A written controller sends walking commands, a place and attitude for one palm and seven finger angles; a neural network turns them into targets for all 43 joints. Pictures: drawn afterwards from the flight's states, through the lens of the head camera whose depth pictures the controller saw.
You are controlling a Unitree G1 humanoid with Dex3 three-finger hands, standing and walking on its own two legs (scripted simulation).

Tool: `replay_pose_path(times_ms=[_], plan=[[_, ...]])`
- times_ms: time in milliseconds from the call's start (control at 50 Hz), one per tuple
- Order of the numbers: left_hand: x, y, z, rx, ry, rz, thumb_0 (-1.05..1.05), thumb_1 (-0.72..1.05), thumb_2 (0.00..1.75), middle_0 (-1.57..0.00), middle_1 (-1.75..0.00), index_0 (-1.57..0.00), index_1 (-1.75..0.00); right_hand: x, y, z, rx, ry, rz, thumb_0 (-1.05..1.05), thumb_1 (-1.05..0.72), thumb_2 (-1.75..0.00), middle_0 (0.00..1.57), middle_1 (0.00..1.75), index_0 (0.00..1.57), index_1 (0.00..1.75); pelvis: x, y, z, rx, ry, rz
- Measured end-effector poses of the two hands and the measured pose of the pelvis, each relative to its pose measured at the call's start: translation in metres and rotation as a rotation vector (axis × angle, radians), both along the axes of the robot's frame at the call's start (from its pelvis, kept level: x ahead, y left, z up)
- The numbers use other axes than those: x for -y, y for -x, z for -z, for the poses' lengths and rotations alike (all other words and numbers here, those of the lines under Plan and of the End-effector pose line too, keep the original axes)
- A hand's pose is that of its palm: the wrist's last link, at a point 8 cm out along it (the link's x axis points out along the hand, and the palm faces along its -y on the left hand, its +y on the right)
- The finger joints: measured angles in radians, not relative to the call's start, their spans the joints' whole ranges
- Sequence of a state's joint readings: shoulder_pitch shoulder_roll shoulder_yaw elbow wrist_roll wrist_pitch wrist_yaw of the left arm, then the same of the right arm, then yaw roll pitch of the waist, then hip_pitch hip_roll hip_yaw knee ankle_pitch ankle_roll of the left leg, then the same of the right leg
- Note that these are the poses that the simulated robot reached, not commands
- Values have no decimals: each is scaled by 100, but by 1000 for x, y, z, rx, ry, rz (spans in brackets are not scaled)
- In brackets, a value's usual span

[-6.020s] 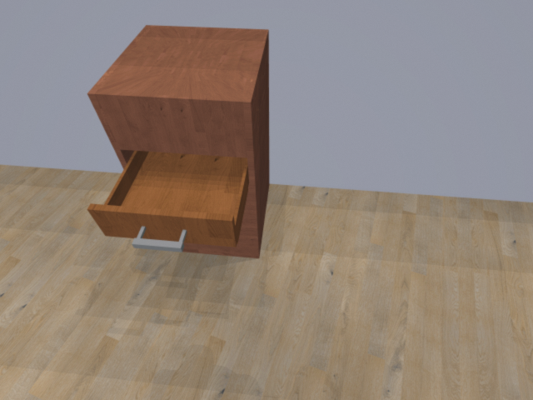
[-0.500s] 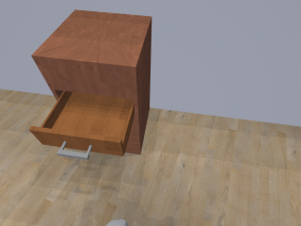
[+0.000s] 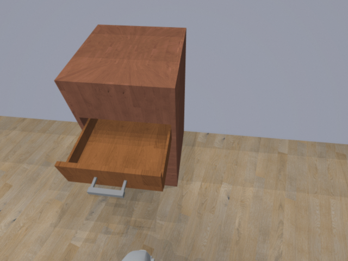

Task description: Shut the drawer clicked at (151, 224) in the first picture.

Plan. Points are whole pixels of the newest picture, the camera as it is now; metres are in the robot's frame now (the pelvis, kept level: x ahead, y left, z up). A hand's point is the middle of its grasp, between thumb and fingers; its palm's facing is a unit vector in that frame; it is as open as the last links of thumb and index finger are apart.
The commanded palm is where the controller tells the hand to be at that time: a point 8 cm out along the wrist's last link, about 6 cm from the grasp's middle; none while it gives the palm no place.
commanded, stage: shuffle to correct the standing spot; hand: left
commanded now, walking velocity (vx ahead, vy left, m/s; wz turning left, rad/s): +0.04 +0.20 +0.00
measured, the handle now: (108, 187) +0.38 +0.28 -0.25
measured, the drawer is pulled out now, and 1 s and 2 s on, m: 0.23 0.23 0.23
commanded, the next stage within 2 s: come to a stop and stand still in 0.16 s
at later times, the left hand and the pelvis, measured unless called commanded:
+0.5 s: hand out of the picture +0.07 +0.26 -0.16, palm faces +0.04 -0.96 -0.27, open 7.2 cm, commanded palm none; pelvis +0.02 +0.07 -0.01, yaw +0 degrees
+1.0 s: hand out of the picture -0.02 +0.19 -0.17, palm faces +0.04 -0.99 -0.16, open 7.3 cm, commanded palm none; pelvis +0.02 +0.05 +0.00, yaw -1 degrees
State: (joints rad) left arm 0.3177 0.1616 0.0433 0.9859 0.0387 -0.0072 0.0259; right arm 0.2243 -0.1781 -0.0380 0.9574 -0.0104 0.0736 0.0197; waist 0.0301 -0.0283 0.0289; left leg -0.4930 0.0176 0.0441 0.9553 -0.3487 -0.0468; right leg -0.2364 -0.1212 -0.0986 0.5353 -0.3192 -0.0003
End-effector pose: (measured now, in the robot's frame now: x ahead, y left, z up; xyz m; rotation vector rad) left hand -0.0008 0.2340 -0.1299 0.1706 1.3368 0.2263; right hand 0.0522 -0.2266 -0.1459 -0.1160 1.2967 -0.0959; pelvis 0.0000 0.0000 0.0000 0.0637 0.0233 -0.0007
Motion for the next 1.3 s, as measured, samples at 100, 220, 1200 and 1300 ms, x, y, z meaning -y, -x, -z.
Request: replay_pose_path(times_ms=[100,220,1200,1300], plan=[[-39,8,12,-43,14,-24,0,91,90,-21,-30,-21,-30,-22,-13,-6,28,46,-16,1,-91,-90,19,30,20,29,-31,-4,5,-3,6,2],[-88,-9,28,-51,-27,-30,0,91,90,-21,-30,-20,-30,-50,-12,-1,46,89,-12,1,-91,-90,19,30,20,29,-60,-5,17,-11,27,-3],[20,35,12,-148,109,-35,0,91,90,-20,-30,-20,-30,-69,62,14,-167,-40,58,0,-91,-90,19,30,20,29,-30,-27,0,49,35,4],[23,31,12,-139,98,-41,0,91,90,-20,-30,-20,-30,-64,62,15,-174,-42,56,0,-91,-90,19,30,20,29,-24,-29,1,48,34,-1]])
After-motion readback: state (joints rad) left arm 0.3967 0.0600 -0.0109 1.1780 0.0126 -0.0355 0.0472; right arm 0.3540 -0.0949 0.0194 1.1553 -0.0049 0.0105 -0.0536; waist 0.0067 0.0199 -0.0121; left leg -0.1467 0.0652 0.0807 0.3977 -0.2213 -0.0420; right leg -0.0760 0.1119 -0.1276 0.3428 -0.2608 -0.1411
